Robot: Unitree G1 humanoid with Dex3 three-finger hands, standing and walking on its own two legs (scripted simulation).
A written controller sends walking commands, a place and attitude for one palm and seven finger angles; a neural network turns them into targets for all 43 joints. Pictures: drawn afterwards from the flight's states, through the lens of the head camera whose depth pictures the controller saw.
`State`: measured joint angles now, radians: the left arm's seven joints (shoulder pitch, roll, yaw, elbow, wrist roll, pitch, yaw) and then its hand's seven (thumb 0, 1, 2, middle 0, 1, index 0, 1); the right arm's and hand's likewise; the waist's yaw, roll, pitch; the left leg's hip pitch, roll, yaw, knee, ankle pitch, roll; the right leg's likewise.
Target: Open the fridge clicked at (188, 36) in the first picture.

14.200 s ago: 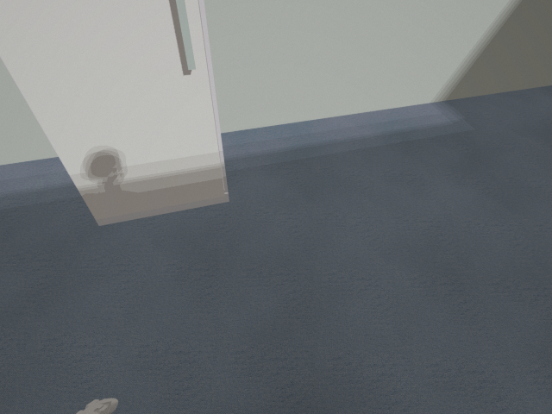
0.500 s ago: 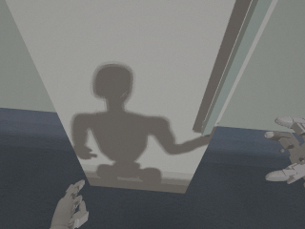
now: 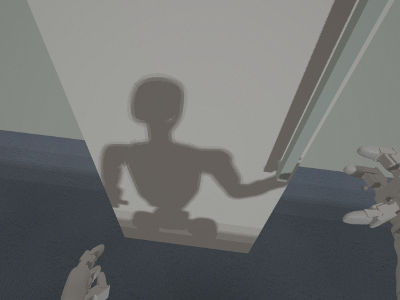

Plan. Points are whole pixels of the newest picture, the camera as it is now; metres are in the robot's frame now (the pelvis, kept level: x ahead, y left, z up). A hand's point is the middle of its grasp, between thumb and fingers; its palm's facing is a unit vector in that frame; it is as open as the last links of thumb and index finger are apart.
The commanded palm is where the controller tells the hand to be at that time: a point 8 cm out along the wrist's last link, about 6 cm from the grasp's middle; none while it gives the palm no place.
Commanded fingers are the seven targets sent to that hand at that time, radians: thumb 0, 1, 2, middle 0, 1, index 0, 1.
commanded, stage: move the hooked fingers beside the handle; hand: right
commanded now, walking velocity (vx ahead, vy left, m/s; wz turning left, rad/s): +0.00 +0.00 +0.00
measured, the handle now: (314, 102) +0.44 -0.18 +0.21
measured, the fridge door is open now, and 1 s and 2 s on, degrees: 0 0 0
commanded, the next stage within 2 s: none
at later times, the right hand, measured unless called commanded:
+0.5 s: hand (356, 177) +0.33 -0.27 +0.13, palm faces +0.12 +0.99 -0.01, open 14.0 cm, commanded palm +0.30 -0.31 +0.13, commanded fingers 0.00 0.50 -0.30 0.30 1.20 0.30 1.20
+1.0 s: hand (337, 164) +0.37 -0.25 +0.11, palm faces +0.10 +0.99 +0.00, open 14.0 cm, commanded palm +0.34 -0.29 +0.12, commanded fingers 0.00 0.50 -0.30 0.30 1.20 0.30 1.20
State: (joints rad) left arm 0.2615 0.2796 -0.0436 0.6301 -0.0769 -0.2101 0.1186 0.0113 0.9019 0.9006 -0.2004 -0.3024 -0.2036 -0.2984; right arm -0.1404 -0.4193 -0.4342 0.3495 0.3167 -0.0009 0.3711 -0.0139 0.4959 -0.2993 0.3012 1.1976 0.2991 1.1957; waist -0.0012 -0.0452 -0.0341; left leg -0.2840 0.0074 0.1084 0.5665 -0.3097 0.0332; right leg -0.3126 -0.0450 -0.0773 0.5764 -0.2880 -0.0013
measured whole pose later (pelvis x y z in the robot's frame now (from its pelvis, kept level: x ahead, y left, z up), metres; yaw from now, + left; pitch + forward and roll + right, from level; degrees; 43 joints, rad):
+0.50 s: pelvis +0.00 -0.01 +0.00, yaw +0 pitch +2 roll +0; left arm 0.25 0.26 -0.05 0.63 -0.07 -0.18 0.11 0.01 0.90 0.90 -0.20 -0.30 -0.20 -0.30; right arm -0.23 -0.39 -0.38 0.40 0.28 -0.04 0.31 -0.01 0.50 -0.30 0.30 1.20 0.30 1.20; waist 0.00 -0.03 -0.03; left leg -0.29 0.02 0.10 0.56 -0.31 0.02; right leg -0.33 -0.03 -0.08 0.58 -0.29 -0.02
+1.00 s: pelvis +0.00 -0.01 +0.00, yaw +1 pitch +4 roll +0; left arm 0.29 0.26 -0.04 0.64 -0.07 -0.11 0.09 0.01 0.90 0.90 -0.20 -0.30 -0.20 -0.30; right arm -0.34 -0.38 -0.35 0.53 0.25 -0.05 0.25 -0.01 0.50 -0.30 0.30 1.20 0.30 1.20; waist 0.03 -0.03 -0.04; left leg -0.32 0.02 0.09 0.57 -0.31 0.02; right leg -0.35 -0.04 -0.09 0.59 -0.30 -0.02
